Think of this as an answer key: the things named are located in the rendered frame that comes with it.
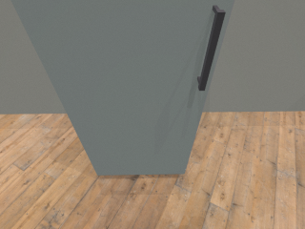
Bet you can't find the handle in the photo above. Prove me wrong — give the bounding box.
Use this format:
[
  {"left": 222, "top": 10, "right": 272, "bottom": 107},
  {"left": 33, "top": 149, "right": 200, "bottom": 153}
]
[{"left": 197, "top": 5, "right": 226, "bottom": 91}]

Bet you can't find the fridge door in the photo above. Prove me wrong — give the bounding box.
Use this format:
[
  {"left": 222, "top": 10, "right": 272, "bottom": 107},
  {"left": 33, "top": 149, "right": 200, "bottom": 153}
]
[{"left": 11, "top": 0, "right": 234, "bottom": 176}]

